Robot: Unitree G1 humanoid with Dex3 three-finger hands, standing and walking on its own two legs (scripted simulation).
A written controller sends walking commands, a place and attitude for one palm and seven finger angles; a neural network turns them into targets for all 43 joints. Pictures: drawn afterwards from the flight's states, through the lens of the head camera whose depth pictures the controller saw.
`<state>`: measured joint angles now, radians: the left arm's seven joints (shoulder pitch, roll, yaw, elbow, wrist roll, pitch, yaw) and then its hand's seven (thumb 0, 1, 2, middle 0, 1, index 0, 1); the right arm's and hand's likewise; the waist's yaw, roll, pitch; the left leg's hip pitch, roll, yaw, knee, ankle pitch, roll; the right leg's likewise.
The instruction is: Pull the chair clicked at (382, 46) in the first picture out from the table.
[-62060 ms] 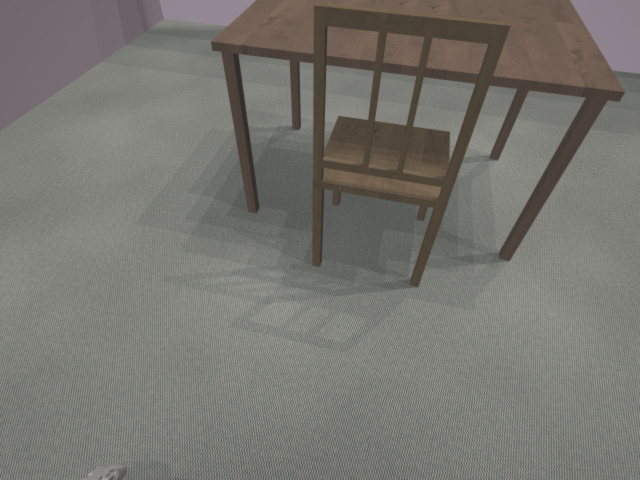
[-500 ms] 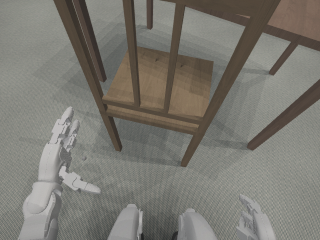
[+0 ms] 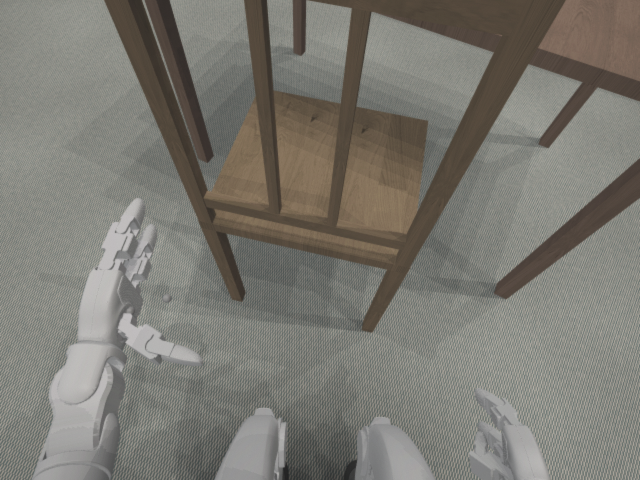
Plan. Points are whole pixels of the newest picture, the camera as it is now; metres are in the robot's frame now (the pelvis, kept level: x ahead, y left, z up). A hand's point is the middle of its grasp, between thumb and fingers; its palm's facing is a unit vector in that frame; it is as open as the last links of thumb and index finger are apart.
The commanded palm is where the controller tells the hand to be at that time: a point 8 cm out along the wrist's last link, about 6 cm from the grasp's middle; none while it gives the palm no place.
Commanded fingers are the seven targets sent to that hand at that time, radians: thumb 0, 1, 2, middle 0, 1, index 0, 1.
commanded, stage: aim the fingers beside a spindle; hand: left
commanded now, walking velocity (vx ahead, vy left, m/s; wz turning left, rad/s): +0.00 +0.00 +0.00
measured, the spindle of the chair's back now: (268, 132) +0.55 +0.10 +0.06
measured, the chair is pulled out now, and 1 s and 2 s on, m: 0.12 0.12 0.12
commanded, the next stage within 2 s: push the fingers through the gap in 0.84 s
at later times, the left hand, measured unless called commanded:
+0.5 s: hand (166, 287) +0.33 +0.20 +0.02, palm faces +0.01 -1.00 -0.04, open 16.9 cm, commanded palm +0.31 +0.25 +0.02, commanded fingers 0.00 -0.50 0.30 -0.06 -0.08 -0.06 -0.08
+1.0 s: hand (165, 289) +0.33 +0.20 +0.02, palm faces +0.00 -1.00 -0.04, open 16.9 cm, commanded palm +0.32 +0.25 +0.02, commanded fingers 0.00 -0.50 0.30 -0.06 -0.08 -0.06 -0.08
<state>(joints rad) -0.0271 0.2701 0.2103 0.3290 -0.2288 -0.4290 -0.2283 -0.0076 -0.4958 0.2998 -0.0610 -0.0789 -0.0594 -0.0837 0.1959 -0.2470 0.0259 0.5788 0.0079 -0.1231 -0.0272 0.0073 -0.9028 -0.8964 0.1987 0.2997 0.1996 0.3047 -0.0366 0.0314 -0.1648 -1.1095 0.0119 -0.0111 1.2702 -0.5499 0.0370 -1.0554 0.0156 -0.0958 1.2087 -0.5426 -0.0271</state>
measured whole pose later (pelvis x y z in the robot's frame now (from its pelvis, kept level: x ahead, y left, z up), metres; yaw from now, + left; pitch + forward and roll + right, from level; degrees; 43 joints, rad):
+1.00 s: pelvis +0.00 +0.00 +0.00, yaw +0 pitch +22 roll -4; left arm -0.09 0.28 0.23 0.40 -0.23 -0.45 -0.25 -0.01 -0.50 0.30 -0.06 -0.08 -0.06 -0.08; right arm 0.19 -0.25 0.03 0.59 0.01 -0.12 -0.03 0.01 -0.90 -0.90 0.20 0.30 0.20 0.30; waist -0.04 0.03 -0.16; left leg -1.11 0.01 -0.01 1.26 -0.54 0.04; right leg -1.06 0.02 -0.09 1.20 -0.53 -0.02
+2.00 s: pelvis -0.01 +0.00 +0.00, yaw -1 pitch +25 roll -4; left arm -0.54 0.38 0.35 0.87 -0.17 -0.50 -0.26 -0.01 -0.50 0.30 -0.06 -0.08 -0.06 -0.08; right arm 0.25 -0.26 0.03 0.65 -0.01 -0.04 -0.01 0.00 -0.90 -0.90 0.20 0.30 0.20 0.30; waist -0.10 0.02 -0.15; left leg -1.17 0.02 0.00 1.28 -0.54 0.04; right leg -1.12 0.03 -0.09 1.21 -0.52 -0.02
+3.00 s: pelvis +0.00 +0.01 -0.01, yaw -2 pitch +26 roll -4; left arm -0.62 0.39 0.35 0.94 -0.14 -0.50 -0.24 -0.01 -0.49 0.30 -0.23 -0.61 -0.23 -0.62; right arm 0.26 -0.26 0.03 0.64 -0.01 0.01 0.00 0.00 -0.90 -0.90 0.20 0.30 0.20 0.30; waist -0.11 0.03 -0.15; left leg -1.19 0.02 0.00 1.29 -0.54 0.05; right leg -1.14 0.03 -0.08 1.21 -0.52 -0.02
